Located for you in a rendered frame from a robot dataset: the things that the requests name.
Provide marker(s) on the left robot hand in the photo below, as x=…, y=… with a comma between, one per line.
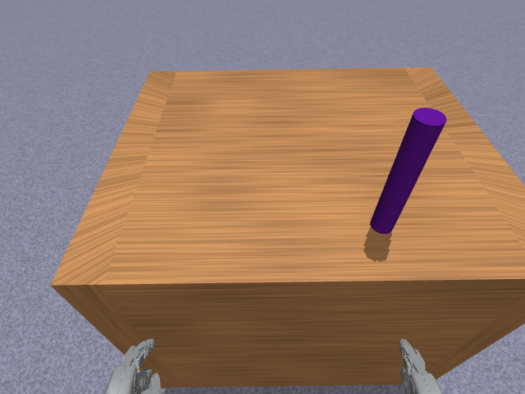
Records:
x=126, y=380

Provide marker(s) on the right robot hand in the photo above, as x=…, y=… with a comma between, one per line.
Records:
x=415, y=378

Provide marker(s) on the can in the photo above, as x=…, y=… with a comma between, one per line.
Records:
x=420, y=137

